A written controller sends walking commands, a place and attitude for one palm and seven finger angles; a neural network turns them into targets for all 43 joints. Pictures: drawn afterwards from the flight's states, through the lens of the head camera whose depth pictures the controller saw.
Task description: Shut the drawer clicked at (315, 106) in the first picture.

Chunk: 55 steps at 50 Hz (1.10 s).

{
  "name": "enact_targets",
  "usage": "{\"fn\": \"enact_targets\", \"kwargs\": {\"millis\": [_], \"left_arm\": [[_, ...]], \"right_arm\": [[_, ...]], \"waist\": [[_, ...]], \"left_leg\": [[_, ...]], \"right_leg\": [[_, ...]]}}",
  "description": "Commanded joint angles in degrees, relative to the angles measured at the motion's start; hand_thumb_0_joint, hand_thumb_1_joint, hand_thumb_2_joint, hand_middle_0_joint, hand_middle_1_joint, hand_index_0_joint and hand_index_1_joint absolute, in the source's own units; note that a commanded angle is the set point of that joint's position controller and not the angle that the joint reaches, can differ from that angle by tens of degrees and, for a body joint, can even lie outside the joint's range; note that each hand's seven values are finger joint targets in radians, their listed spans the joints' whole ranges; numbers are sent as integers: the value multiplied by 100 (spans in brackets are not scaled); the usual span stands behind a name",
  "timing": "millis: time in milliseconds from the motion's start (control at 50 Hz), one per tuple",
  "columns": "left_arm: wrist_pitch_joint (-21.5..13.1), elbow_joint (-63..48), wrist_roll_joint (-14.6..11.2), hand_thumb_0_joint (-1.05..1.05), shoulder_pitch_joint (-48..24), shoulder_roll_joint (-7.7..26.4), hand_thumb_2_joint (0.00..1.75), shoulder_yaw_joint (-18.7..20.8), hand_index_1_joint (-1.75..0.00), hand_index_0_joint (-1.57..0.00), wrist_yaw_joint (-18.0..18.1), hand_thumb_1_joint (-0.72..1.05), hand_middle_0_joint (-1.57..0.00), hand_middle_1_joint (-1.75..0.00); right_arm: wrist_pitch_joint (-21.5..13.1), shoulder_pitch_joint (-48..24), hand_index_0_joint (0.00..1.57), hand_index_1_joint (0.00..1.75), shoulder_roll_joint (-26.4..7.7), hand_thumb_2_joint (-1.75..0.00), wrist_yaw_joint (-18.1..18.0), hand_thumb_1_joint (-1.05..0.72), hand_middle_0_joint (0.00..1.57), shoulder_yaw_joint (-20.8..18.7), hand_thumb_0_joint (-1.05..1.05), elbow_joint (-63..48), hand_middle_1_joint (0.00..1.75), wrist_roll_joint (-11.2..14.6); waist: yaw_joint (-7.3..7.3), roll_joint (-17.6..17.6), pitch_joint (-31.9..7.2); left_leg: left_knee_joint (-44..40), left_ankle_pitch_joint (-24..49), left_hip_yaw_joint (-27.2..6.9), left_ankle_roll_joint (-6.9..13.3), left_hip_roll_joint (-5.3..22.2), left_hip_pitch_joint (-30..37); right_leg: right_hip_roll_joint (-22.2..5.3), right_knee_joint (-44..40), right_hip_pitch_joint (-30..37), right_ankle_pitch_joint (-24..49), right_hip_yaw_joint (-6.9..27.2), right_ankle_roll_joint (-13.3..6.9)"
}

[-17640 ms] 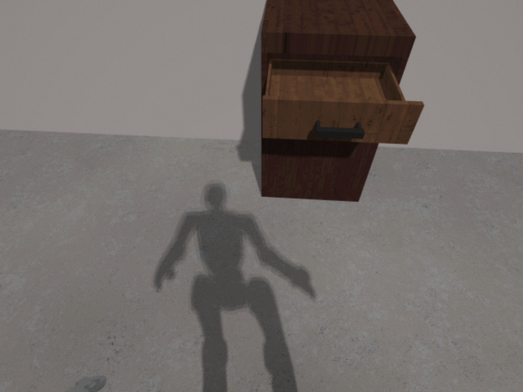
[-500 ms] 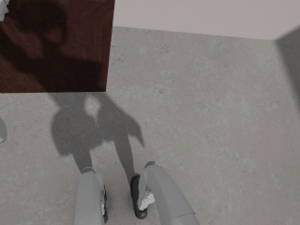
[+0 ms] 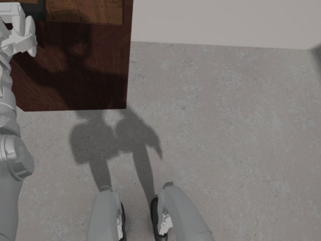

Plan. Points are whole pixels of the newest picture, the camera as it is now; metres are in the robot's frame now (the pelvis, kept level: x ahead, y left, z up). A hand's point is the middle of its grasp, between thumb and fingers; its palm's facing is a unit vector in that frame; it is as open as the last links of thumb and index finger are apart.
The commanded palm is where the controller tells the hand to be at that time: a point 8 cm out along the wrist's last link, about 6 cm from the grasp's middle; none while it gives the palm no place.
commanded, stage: draw the hand back to the body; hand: left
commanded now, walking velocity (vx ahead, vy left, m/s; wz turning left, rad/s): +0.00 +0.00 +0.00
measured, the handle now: (7, 2) +0.63 +0.27 +0.05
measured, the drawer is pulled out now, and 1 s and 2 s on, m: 0.00 0.00 0.00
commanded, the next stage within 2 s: step back with the hand held close in 1.46 s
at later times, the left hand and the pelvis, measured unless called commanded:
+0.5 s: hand out of the picture +0.43 +0.26 +0.14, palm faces +0.06 -1.00 -0.03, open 3.3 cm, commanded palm +0.40 +0.28 +0.15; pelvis +0.06 +0.00 +0.08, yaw +4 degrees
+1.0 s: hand out of the picture +0.30 +0.25 +0.24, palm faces +0.37 -0.88 -0.31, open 3.3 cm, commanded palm +0.25 +0.29 +0.26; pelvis +0.07 +0.00 +0.13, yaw +5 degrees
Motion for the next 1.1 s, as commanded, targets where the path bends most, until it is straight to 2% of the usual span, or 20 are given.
{"fn": "enact_targets", "kwargs": {"millis": [0, 20, 60, 120, 180, 240, 320, 420, 480, 520, 560, 580, 600, 620, 680, 740, 800, 900, 980, 1080], "left_arm": [[-494, -1306, -154, 0, -2490, 1577, 90, 310, -160, -140, 191, 90, -140, -160], [-510, -1200, -165, 0, -2303, 1584, 90, 364, -160, -140, 169, 90, -140, -160], [-628, -1403, -196, 0, -2208, 1548, 90, 356, -160, -140, 123, 90, -140, -160], [-624, -2635, -437, 0, -973, 1713, 90, 704, -160, -140, -30, 90, -140, -160], [-307, -3915, -713, 0, 242, 1390, 90, 584, -160, -140, -138, 90, -140, -160], [80, -4668, -1035, 0, 1187, 754, 90, 281, -160, -140, -184, 90, -140, -160], [254, -4734, -1355, 0, 1847, 39, 90, -28, -160, -140, -19, 90, -140, -160], [156, -4460, -1328, 0, 2642, -567, 90, -609, -160, -140, -22, 90, -140, -160], [133, -5122, -1363, 0, 3120, -785, 90, -932, -160, -140, -160, 90, -140, -160], [156, -5522, -1472, 0, 3474, -629, 90, -751, -160, -140, -179, 90, -140, -160], [156, -6005, -1562, 0, 3796, -386, 90, -473, -160, -140, -123, 90, -140, -160], [423, -6397, -662, 0, 3858, -35, 90, -618, -160, -140, 740, 90, -140, -160], [630, -6700, -608, 0, 4241, -562, 90, -845, -160, -140, 1206, 90, -140, -160], [785, -6862, -594, 0, 4654, -717, 90, -872, -160, -140, 1461, 90, -140, -160], [1077, -7348, -429, 0, 4996, -621, 90, -817, -160, -140, 2017, 90, -140, -160], [1202, -7827, -360, 0, 5026, -652, 90, -891, -160, -140, 2304, 90, -140, -160], [1308, -8183, -313, 0, 5504, -959, 90, -1111, -160, -140, 2438, 90, -140, -160], [1421, -8434, -324, 0, 6392, -1196, 90, -1190, -160, -140, 2444, 90, -140, -160], [1395, -8824, -374, 0, 7069, -980, 90, -784, -160, -140, 2410, 90, -140, -160], [1224, -9964, -397, 0, 7695, -740, 90, -385, -160, -140, 2416, 90, -140, -160]], "right_arm": [[24, 1194, 20, 30, -1213, -90, -78, -90, 20, -484, 0, -125, 30, 4], [41, 1193, 20, 30, -1205, -90, -70, -90, 20, -492, 0, -144, 30, 11], [84, 1155, 20, 30, -1198, -90, -59, -90, 20, -521, 0, -148, 30, 15], [183, 1043, 20, 30, -1185, -90, 17, -90, 20, -626, 0, -492, 30, 109], [223, 903, 20, 30, -1110, -90, 78, -90, 20, -713, 0, -767, 30, 277], [124, 727, 20, 30, -1038, -90, 31, -90, 20, -772, 0, -861, 30, 420], [-87, 476, 20, 30, -957, -90, -93, -90, 20, -787, 0, -761, 30, 471], [-178, 252, 20, 30, -919, -90, -138, -90, 20, -767, 0, -794, 30, 484], [-238, 48, 20, 30, -882, -90, -142, -90, 20, -771, 0, -1025, 30, 515], [-282, -111, 20, 30, -881, -90, -183, -90, 20, -776, 0, -1151, 30, 526], [-344, -266, 20, 30, -857, -90, -221, -90, 20, -741, 0, -1288, 30, 535], [-210, -721, 20, 30, -733, -90, -302, -90, 20, -742, 0, -1389, 30, 503], [-192, -731, 20, 30, -626, -90, -372, -90, 20, -729, 0, -1513, 30, 463], [-190, -775, 20, 30, -619, -90, -423, -90, 20, -723, 0, -1570, 30, 457], [-111, -947, 20, 30, -592, -90, -539, -90, 20, -668, 0, -1584, 30, 455], [-146, -1149, 20, 30, -581, -90, -632, -90, 20, -624, 0, -1545, 30, 458], [-237, -1213, 20, 30, -509, -90, -626, -90, 20, -573, 0, -1476, 30, 451], [-333, -1423, 20, 30, -500, -90, -568, -90, 20, -517, 0, -1382, 30, 429], [-371, -1555, 20, 30, -459, -90, -515, -90, 20, -498, 0, -1341, 30, 393], [-568, -1653, 20, 30, -361, -90, -461, -90, 20, -494, 0, -1321, 30, 355]], "waist": [[-105, 1154, -3151], [-64, 1058, -3151], [5, 1297, -3342], [596, 1597, -4454], [810, 1477, -4858], [747, 943, -4414], [598, 304, -2965], [611, 367, -1776], [773, 847, -1945], [877, 609, -2030], [1009, 674, -2073], [1388, 786, -2276], [1238, 664, -1976], [1256, 545, -1700], [1256, 258, -1499], [1249, 104, -1253], [1260, 350, -1053], [1341, 4, -322], [1479, -160, -87], [1581, 225, -105]], "left_leg": [[-803, 1914, -617, -118, 48, 3149], [-791, 1971, -590, -114, 40, 3090], [-776, 2373, -592, -146, 46, 3408], [-1133, 3311, -541, -232, 7, 4427], [-1520, 4081, -523, -238, -22, 5127], [-1837, 4092, -433, -166, -37, 5222], [-2257, 3083, -183, -107, -104, 4765], [-2687, 2777, -107, -149, -142, 4931], [-2880, 3509, -226, -205, -102, 5753], [-3002, 3661, -284, -210, -81, 5934], [-3127, 3891, -318, -238, -73, 6147], [-3453, 4027, -361, -324, -98, 6605], [-3596, 3976, -337, -367, -55, 6707], [-3728, 3830, -377, -405, -12, 6598], [-4024, 3420, -249, -307, -51, 6567], [-4350, 3078, -225, -254, -52, 6742], [-4611, 3361, -258, -290, -24, 7189], [-5071, 3076, -242, -279, -26, 7302], [-5338, 2957, -151, -258, -72, 7335], [-5470, 3165, -73, -254, -120, 7491]], "right_leg": [[77, -811, 967, 1084, 475, -44], [85, -822, 1077, 1140, 491, -44], [68, -754, 1065, 1399, 469, -63], [55, -922, 2067, 2150, 517, -93], [65, -1301, 2891, 2862, 533, -49], [78, -1723, 3306, 3143, 526, 18], [74, -2228, 3585, 2844, 502, 95], [39, -2538, 3578, 2471, 459, 34], [-4, -2632, 3692, 2605, 408, -6], [-24, -2707, 4002, 2724, 386, -1], [-39, -2741, 4225, 2823, 384, -6], [-211, -3056, 4427, 2544, 592, -129], [-219, -3182, 4452, 2538, 540, -105], [-238, -3250, 4483, 2458, 524, -86], [-253, -3506, 5133, 2590, 570, -66], [-274, -3799, 5521, 2543, 611, -69], [-297, -4046, 5728, 2598, 584, -62], [-282, -4497, 6092, 2562, 559, -54], [-296, -4749, 6513, 2672, 579, -65], [-331, -4908, 6847, 2886, 608, -71]]}}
